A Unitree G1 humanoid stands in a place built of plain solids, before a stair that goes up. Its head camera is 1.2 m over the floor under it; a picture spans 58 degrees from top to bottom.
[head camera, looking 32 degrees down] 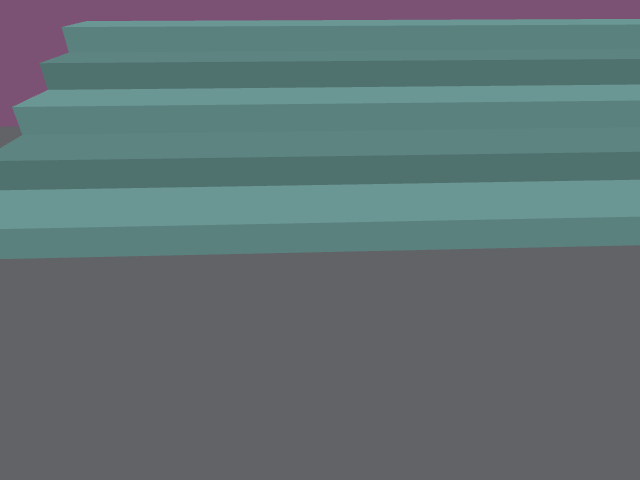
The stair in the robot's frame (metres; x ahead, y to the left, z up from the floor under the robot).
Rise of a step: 0.17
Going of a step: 0.43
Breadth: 5.60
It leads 2 degrees to the left of straight ahead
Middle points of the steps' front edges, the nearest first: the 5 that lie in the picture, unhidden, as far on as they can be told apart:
1.84 -1.00 0.17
2.27 -0.99 0.34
2.70 -0.97 0.51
3.13 -0.95 0.68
3.56 -0.94 0.85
